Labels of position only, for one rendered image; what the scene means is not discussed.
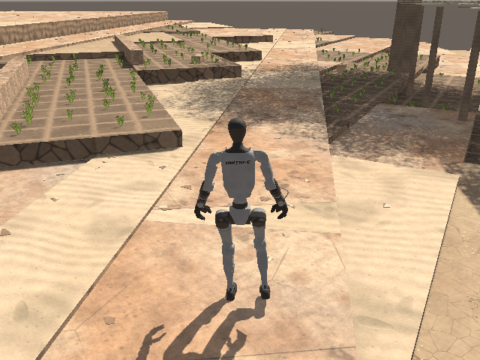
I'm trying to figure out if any robot right forearm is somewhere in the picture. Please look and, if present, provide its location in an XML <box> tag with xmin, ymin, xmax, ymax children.
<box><xmin>270</xmin><ymin>178</ymin><xmax>286</xmax><ymax>206</ymax></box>

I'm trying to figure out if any robot left upper arm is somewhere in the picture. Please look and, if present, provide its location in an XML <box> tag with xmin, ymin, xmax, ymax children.
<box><xmin>202</xmin><ymin>151</ymin><xmax>223</xmax><ymax>192</ymax></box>

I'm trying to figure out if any right robot foot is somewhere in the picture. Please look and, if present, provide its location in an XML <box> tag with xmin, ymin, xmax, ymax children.
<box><xmin>259</xmin><ymin>285</ymin><xmax>271</xmax><ymax>299</ymax></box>

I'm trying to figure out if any robot left hand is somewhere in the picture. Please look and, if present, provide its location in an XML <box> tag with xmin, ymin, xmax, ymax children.
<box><xmin>194</xmin><ymin>204</ymin><xmax>212</xmax><ymax>220</ymax></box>

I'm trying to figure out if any robot left forearm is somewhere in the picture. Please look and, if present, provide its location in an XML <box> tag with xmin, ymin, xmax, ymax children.
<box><xmin>196</xmin><ymin>180</ymin><xmax>210</xmax><ymax>208</ymax></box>

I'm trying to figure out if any robot left thigh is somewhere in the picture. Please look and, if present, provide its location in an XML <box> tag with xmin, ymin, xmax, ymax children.
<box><xmin>215</xmin><ymin>209</ymin><xmax>235</xmax><ymax>257</ymax></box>

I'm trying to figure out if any robot right hand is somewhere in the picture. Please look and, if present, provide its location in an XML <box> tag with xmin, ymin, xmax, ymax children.
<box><xmin>271</xmin><ymin>203</ymin><xmax>288</xmax><ymax>219</ymax></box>

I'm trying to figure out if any robot right upper arm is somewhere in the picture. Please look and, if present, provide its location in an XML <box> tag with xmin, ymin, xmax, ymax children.
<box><xmin>253</xmin><ymin>150</ymin><xmax>276</xmax><ymax>191</ymax></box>

